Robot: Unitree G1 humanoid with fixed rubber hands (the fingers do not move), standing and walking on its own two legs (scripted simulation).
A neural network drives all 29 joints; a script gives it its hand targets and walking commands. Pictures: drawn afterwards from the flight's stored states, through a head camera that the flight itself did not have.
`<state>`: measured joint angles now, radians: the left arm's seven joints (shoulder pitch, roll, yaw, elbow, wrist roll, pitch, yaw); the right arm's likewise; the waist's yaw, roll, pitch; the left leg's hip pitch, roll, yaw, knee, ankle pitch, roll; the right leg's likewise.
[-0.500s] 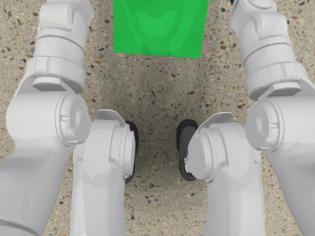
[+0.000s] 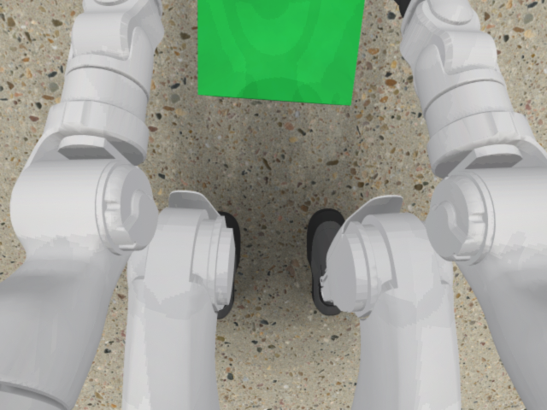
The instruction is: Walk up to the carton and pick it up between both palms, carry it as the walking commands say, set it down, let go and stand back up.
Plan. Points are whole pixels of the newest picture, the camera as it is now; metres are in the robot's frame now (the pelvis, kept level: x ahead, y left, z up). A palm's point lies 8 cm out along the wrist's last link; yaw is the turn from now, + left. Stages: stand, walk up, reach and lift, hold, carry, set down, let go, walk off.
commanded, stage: set down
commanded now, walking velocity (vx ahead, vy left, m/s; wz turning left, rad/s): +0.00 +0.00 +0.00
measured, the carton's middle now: (279, 5) +0.54 +0.02 -0.28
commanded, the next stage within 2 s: none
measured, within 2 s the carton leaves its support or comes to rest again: neither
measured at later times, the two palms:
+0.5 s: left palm out of the picture +0.54 +0.16 -0.18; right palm out of the picture +0.54 -0.12 -0.19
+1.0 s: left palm out of the picture +0.52 +0.17 -0.20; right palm out of the picture +0.53 -0.13 -0.19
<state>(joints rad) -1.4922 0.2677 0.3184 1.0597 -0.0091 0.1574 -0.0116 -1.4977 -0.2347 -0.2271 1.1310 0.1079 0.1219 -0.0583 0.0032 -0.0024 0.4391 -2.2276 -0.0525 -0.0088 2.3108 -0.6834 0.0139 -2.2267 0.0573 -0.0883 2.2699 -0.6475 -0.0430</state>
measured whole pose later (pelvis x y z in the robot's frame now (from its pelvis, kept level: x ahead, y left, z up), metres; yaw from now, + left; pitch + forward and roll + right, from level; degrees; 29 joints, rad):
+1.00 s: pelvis +0.00 +0.00 -0.01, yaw +0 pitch +33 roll -2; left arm -1.45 0.31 0.18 1.17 -0.02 0.04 0.04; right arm -1.48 -0.25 -0.14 1.21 0.11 0.03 -0.10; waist 0.00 0.00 0.44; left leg -2.23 -0.05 -0.01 2.33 -0.68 0.01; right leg -2.23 0.06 -0.09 2.29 -0.64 -0.04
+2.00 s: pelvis -0.04 +0.00 +0.13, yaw +0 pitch +27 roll -4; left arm -1.42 0.38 0.15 0.74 -0.16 0.32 0.12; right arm -1.41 -0.30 -0.14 0.67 0.17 0.37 -0.21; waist 0.00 0.00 0.52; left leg -1.81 -0.05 -0.06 1.88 -0.55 0.00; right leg -1.79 0.07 -0.09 1.82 -0.51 -0.04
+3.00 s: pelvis -0.01 -0.01 +0.33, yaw +4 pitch +17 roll -3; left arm -0.79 0.34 0.07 0.35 -0.12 0.38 0.08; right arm -0.75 -0.27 -0.10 0.33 0.11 0.39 -0.07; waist 0.00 0.00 0.52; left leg -1.04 -0.05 -0.12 1.07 -0.32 -0.01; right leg -1.00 0.06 -0.07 0.99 -0.30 -0.04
